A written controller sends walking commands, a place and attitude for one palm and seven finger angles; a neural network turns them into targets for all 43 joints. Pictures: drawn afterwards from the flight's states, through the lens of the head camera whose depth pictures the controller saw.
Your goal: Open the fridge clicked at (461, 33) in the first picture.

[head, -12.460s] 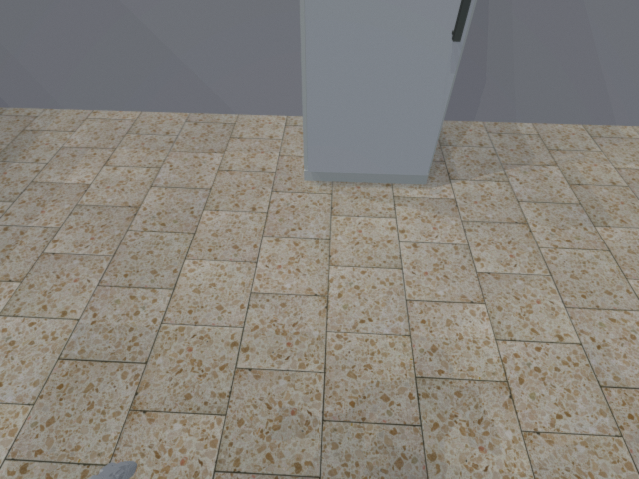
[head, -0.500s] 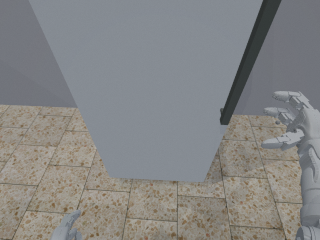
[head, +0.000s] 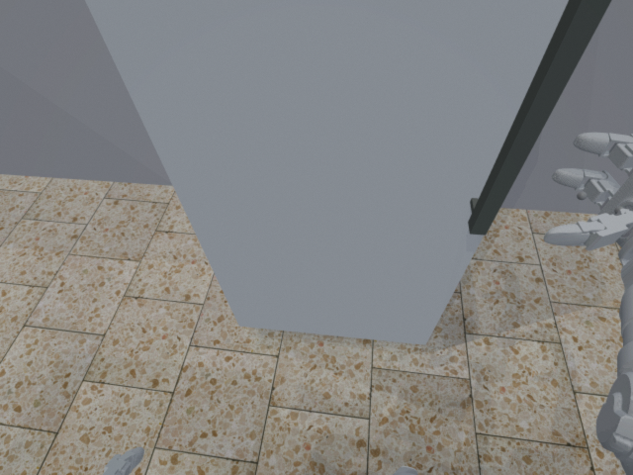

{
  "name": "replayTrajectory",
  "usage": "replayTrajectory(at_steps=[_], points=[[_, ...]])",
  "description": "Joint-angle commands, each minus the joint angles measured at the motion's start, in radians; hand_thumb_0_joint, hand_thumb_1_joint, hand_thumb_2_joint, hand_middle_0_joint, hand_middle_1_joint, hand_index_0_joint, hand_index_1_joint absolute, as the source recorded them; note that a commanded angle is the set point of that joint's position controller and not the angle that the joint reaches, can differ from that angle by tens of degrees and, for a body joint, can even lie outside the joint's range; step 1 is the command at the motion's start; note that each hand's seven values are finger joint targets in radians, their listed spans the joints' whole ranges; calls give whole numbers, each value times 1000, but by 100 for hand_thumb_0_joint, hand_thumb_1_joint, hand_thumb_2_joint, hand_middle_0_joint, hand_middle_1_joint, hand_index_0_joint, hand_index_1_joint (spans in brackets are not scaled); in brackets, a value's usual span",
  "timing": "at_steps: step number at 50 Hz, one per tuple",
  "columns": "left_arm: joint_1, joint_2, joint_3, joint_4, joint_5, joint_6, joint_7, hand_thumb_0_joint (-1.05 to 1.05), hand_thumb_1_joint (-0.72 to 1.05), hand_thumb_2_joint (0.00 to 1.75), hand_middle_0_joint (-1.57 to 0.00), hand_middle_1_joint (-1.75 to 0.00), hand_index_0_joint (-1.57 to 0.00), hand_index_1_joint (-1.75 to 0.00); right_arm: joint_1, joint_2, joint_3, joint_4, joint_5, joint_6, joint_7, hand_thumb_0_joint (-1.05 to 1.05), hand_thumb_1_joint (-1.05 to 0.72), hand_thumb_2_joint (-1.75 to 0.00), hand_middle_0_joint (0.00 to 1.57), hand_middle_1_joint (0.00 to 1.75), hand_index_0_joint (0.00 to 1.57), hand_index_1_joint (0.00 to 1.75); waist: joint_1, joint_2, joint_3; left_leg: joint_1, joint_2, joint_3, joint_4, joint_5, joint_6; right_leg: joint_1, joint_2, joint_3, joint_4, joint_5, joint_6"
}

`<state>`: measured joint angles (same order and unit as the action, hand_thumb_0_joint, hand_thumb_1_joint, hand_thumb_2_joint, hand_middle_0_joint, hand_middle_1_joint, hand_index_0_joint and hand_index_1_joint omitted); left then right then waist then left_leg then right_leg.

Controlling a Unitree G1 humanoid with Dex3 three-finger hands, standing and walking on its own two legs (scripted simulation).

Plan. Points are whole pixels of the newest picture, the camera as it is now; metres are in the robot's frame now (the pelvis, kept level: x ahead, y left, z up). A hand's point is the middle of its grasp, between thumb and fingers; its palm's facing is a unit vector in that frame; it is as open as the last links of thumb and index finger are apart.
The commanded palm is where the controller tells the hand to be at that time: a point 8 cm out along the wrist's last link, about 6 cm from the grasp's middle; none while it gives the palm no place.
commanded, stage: move the hooked fingers beside the handle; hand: right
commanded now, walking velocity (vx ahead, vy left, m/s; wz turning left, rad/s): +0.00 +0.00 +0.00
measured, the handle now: (539, 80) +0.53 -0.18 +0.22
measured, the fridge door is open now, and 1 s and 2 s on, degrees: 0 0 0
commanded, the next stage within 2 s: feel for the door with the fingertips in 0.94 s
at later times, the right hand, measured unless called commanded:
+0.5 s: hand (573, 187) +0.46 -0.25 +0.12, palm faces +0.04 +1.00 +0.01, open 14.0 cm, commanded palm +0.44 -0.29 +0.13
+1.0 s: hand (570, 188) +0.46 -0.24 +0.13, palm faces +0.05 +1.00 +0.00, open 14.0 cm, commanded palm +0.43 -0.29 +0.13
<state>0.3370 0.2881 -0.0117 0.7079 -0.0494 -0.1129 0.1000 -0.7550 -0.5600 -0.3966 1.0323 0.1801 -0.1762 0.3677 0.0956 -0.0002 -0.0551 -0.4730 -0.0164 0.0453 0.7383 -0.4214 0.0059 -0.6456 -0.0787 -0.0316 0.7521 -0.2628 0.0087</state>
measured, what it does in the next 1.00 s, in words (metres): stands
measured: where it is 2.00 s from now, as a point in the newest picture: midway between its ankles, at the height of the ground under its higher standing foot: outside the picture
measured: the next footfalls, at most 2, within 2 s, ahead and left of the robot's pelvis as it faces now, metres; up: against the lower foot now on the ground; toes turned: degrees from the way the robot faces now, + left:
none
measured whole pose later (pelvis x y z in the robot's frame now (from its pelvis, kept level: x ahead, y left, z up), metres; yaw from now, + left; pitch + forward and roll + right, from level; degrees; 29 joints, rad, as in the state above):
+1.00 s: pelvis +0.00 +0.00 -0.01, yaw +0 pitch +10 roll +2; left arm 0.33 0.28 -0.02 0.68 -0.04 -0.08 0.08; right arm -0.79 -0.54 -0.39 1.05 0.16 -0.20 0.33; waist 0.10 -0.01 -0.07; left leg -0.51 -0.02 0.05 0.78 -0.44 0.01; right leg -0.69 -0.08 -0.02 0.80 -0.28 0.01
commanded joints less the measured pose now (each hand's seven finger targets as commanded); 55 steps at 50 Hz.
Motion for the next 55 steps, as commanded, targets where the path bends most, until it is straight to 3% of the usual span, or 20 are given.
replayTrajectory(at_steps=[1, 3, 5, 8, 10, 18, 20, 23, 25, 28, 33, 35, 37, 41, 43, 44, 48, 49, 52, 55], points=[[63, 169, 67, -83, -2, -26, 7, 0, 90, 90, -20, -30, -20, -30, -506, -254, -11, -198, 9, -80, 6, 0, 50, -30, 30, 120, 30, 120, 22, -99, -360, -100, -19, -38, -111, 301, -7, 383, 44, 43, -34, 175, -31], [79, 180, 71, -80, 1, -18, 6, 0, 90, 90, -20, -30, -20, -30, -505, -320, -64, -184, 4, -79, -2, 0, 50, -30, 30, 120, 30, 120, 13, -90, -391, -88, -18, -39, -101, 323, -5, 376, 41, 47, -27, 196, -33], [82, 172, 68, -79, 1, -14, 1, 0, 90, 90, -20, -30, -20, -30, -518, -270, -26, -149, -3, -72, -4, 0, 50, -30, 30, 120, 30, 120, 26, -102, -352, -123, -22, -33, -102, 292, -6, 364, 41, 47, -24, 176, -31], [102, 185, 73, -81, 7, -3, -1, 0, 90, 90, -20, -30, -20, -30, -527, -369, -96, -145, -23, -79, -17, 0, 50, -30, 30, 120, 30, 120, 14, -87, -406, -99, -21, -38, -86, 317, -5, 346, 39, 49, -16, 197, -34], [97, 171, 71, -91, 9, -1, -7, 0, 90, 90, -20, -30, -20, -30, -497, -282, -40, -164, -23, -87, -15, 0, 50, -30, 30, 120, 30, 120, 13, -123, -408, -122, -28, -25, -78, 316, -1, 388, 36, 53, -15, 220, -27], [93, 175, 75, -113, 1, 17, -9, 0, 90, 90, -20, -30, -20, -30, -442, -320, -83, -231, -12, -68, -22, 0, 50, -30, 30, 120, 30, 120, 4, -111, -394, -102, -34, -24, -81, 329, -1, 371, 34, 45, -19, 222, -32], [89, 166, 77, -113, 3, 11, -13, 0, 90, 90, -20, -30, -20, -30, -462, -264, -45, -289, -10, -75, -31, 0, 50, -30, 30, 120, 30, 120, 13, -146, -406, -134, -39, -16, -83, 306, 1, 430, 30, 56, -20, 232, -27], [83, 168, 75, -115, 0, 10, -12, 0, 90, 90, -20, -30, -20, -30, -436, -279, -60, -321, 1, -77, -35, 0, 50, -30, 30, 120, 30, 120, 4, -142, -419, -115, -40, -17, -86, 313, 5, 441, 30, 59, -22, 241, -27], [72, 157, 73, -113, -3, 5, -11, 0, 90, 90, -20, -30, -20, -30, -427, -202, -6, -305, 6, -61, -31, 0, 50, -30, 30, 120, 30, 120, 13, -137, -383, -126, -41, -14, -92, 318, 3, 439, 32, 54, -24, 237, -28], [70, 167, 68, -107, -4, 9, -8, 0, 90, 90, -20, -30, -20, -30, -429, -252, -38, -258, 2, -44, -39, 0, 50, -30, 30, 120, 30, 120, 10, -97, -340, -117, -34, -18, -100, 301, 2, 386, 35, 51, -32, 195, -32], [58, 161, 67, -116, -3, 5, -10, 0, 90, 90, -20, -30, -20, -30, -463, -226, -14, -300, 0, -65, -48, 0, 50, -30, 30, 120, 30, 120, 13, -130, -378, -122, -33, -19, -95, 297, 5, 430, 35, 58, -28, 207, -27], [51, 155, 67, -118, -3, 2, -12, 0, 90, 90, -20, -30, -20, -30, -442, -171, 20, -294, 6, -67, -47, 0, 50, -30, 30, 120, 30, 120, 14, -115, -371, -124, -34, -17, -97, 295, 3, 433, 36, 58, -29, 202, -26], [59, 164, 66, -110, -4, 4, -9, 0, 90, 90, -20, -30, -20, -30, -453, -215, -12, -253, 7, -63, -49, 0, 50, -30, 30, 120, 30, 120, 16, -62, -344, -111, -33, -20, -101, 287, 2, 392, 39, 54, -26, 175, -32], [49, 160, 60, -109, -3, 5, -8, 0, 90, 90, -20, -30, -20, -30, -483, -221, -6, -212, -4, -61, -52, 0, 50, -30, 30, 120, 30, 120, 19, -67, -317, -116, -26, -29, -103, 279, -3, 353, 44, 47, -28, 142, -32], [51, 166, 59, -113, -3, 8, -6, 0, 90, 90, -20, -30, -20, -30, -499, -273, -37, -212, -10, -76, -54, 0, 50, -30, 30, 120, 30, 120, 16, -81, -341, -103, -22, -38, -99, 289, -3, 341, 45, 43, -24, 146, -34], [48, 159, 56, -112, -2, 6, -8, 0, 90, 90, -20, -30, -20, -30, -519, -242, -7, -208, -11, -82, -50, 0, 50, -30, 30, 120, 30, 120, 22, -86, -339, -109, -24, -36, -98, 280, -4, 343, 47, 44, -22, 138, -33], [59, 166, 65, -111, -1, 2, -7, 0, 90, 90, -20, -30, -20, -30, -500, -284, -48, -236, -4, -111, -36, 0, 50, -30, 30, 120, 30, 120, 5, -108, -419, -84, -26, -41, -86, 322, -1, 382, 43, 48, -11, 184, -31], [48, 158, 62, -113, -3, 4, -8, 0, 90, 90, -20, -30, -20, -30, -477, -230, -2, -224, -4, -103, -28, 0, 50, -30, 30, 120, 30, 120, 13, -118, -402, -98, -28, -35, -87, 311, 0, 387, 45, 45, -13, 175, -31], [62, 167, 59, -104, -5, 8, -5, 0, 90, 90, -20, -30, -20, -30, -461, -241, -11, -162, 4, -79, -20, 0, 50, -30, 30, 120, 30, 120, 19, -59, -332, -98, -27, -37, -98, 293, -4, 317, 48, 41, -15, 137, -38], [68, 164, 65, -102, -7, 3, -5, 0, 90, 90, -20, -30, -20, -30, -514, -214, 10, -191, 7, -70, -26, 0, 50, -30, 30, 120, 30, 120, 29, -74, -339, -124, -26, -40, -107, 265, -9, 330, 44, 44, -21, 118, -37]])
